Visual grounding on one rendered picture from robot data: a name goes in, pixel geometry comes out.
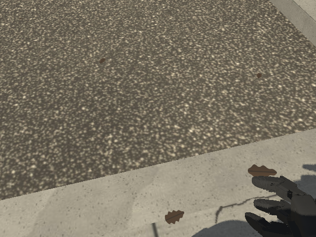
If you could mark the right robot hand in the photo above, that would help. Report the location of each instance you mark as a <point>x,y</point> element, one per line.
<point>298,217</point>

